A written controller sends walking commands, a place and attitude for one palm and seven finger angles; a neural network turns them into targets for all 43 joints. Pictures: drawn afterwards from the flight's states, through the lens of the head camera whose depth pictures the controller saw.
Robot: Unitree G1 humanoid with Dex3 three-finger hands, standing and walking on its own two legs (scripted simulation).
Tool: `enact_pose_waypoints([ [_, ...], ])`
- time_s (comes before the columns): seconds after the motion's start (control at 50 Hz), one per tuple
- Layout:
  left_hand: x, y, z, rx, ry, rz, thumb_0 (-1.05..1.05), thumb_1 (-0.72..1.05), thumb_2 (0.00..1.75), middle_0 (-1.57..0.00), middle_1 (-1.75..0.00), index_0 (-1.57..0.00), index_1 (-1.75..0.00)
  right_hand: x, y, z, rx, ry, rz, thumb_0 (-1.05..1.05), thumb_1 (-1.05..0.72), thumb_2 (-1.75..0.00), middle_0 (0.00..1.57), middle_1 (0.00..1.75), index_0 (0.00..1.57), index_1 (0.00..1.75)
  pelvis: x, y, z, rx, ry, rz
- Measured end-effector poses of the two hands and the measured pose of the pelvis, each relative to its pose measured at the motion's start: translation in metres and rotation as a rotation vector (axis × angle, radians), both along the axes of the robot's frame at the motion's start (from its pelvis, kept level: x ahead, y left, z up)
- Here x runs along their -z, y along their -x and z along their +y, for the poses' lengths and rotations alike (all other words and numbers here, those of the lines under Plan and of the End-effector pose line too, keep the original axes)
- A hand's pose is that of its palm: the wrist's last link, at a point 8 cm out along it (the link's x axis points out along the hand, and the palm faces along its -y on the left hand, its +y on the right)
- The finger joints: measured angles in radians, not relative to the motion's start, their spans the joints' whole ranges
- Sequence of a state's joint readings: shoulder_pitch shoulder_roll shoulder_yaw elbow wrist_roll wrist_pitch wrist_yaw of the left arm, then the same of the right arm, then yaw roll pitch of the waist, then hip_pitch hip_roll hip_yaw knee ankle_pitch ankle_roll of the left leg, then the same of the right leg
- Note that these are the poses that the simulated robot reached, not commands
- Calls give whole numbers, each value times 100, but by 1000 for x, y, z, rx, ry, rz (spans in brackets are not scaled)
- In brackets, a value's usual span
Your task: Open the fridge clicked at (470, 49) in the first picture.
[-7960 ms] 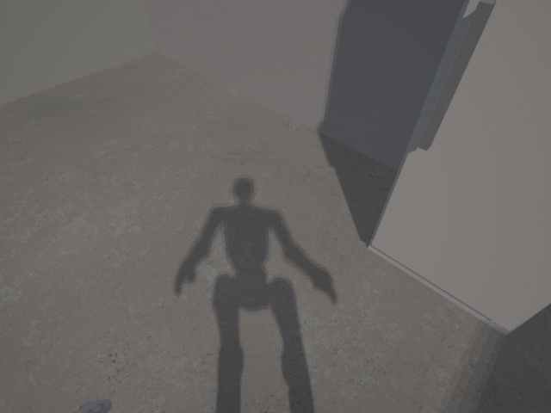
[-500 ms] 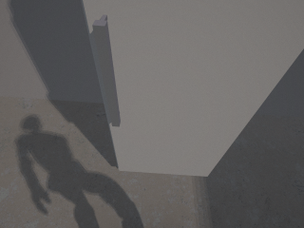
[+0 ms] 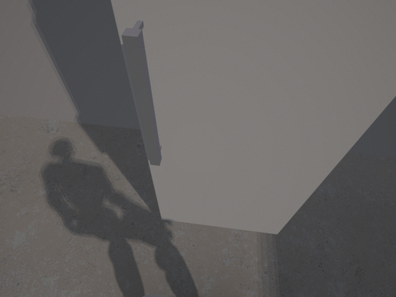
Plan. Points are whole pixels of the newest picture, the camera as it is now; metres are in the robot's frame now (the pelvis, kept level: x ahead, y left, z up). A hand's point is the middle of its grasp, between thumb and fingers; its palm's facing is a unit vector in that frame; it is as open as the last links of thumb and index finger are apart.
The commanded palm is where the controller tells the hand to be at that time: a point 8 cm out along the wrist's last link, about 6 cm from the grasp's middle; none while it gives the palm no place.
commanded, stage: come to a stop and stand still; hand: left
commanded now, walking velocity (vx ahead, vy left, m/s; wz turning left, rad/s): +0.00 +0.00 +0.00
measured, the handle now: (149, 107) +0.49 +0.16 +0.09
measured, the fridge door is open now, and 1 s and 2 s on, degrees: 0 0 0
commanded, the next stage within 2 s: look again from close up in 1.68 s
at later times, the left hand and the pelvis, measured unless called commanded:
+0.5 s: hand out of the picture -0.08 +0.23 -0.17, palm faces +0.08 -0.96 -0.25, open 7.4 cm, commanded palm none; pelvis -0.05 +0.04 +0.00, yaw +1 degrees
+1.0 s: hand out of the picture -0.09 +0.20 -0.18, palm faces +0.09 -0.98 -0.19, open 7.3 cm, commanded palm none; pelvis -0.08 +0.03 -0.01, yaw +1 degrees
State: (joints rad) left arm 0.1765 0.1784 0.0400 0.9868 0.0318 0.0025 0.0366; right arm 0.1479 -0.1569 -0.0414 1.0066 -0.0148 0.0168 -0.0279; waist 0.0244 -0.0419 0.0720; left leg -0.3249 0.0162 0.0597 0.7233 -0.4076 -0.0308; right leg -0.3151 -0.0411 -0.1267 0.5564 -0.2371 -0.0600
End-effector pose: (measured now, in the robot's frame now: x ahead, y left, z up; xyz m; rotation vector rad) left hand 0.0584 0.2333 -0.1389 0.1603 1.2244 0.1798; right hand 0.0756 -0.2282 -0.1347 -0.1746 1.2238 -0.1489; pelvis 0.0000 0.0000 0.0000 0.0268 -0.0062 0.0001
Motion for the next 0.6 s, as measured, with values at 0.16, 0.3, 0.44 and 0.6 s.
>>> enact_pose_waypoints([
  [0.16, 6, 53, 30, -27, -11, 44, 0, 91, 90, -21, -30, -20, -30, -3, -5, 28, -26, 1, -155, 1, -91, -90, 20, 30, 20, 29, 8, 16, 32, 7, 31, -59],
  [0.3, -6, 96, 51, -23, -48, 82, 0, 91, 90, -20, -30, -20, -30, 4, 24, 48, -22, -53, -156, 0, -92, -90, 20, 30, 20, 30, 6, 34, 43, 12, 17, -58],
  [0.44, -9, 134, 50, -59, -43, 127, 0, 91, 90, -20, -30, -19, -30, 11, 69, 40, -34, -38, -39, 0, -92, -90, 20, 30, 20, 30, 4, 47, 44, -10, 15, -45],
  [0.6, -3, 144, 30, -53, 13, 139, 0, 91, 90, -20, -30, -19, -30, 12, 121, 37, -3, -31, 74, 1, -91, -90, 20, 30, 20, 30, 1, 56, 40, -20, 15, -42],
])
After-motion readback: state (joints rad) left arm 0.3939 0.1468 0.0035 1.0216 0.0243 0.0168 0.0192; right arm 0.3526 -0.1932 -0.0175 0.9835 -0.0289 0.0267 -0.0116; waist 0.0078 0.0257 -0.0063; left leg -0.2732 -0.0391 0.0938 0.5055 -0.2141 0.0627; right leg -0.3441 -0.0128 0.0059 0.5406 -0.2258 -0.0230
